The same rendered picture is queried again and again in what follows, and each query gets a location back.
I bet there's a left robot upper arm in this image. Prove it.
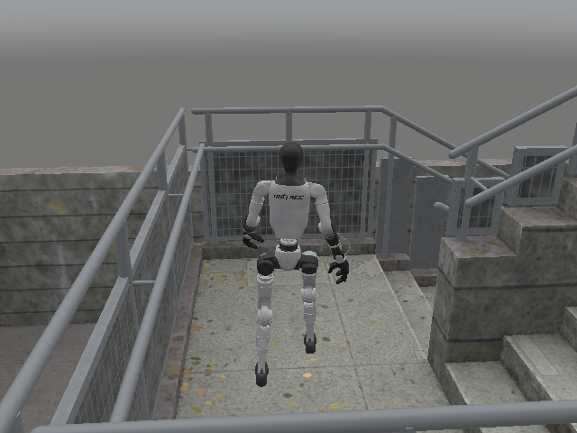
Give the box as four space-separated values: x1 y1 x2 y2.
246 180 272 227

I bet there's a right robot upper arm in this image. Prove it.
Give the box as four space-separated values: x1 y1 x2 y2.
308 182 333 235

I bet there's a left robot hand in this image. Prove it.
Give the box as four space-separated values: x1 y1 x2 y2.
243 233 264 249

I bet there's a robot right forearm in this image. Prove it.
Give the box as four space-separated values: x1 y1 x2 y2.
325 220 346 263

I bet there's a robot torso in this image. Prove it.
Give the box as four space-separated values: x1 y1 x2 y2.
269 177 311 271

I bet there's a robot right shin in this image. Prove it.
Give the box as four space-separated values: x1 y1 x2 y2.
304 288 316 342

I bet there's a robot left forearm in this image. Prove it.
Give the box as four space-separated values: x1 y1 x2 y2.
243 214 256 239

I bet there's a right robot hand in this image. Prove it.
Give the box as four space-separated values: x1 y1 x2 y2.
328 260 349 284

